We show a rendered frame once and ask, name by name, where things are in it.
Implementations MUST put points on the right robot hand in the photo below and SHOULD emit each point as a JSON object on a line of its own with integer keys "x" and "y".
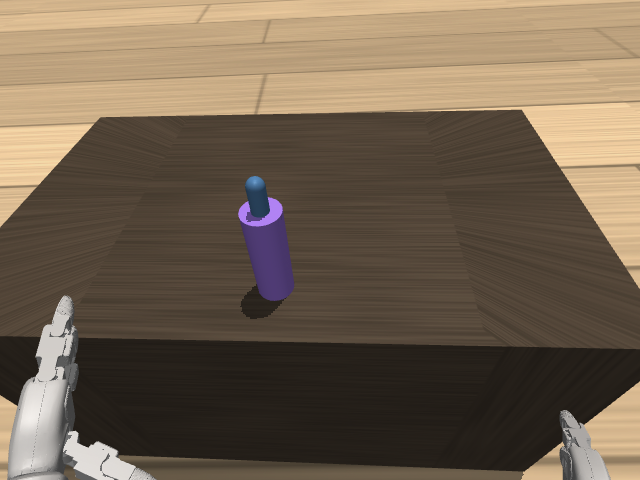
{"x": 578, "y": 459}

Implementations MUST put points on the bottle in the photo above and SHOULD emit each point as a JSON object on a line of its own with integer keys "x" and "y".
{"x": 263, "y": 226}

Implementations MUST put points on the left robot hand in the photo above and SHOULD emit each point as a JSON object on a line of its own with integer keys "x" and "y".
{"x": 42, "y": 438}

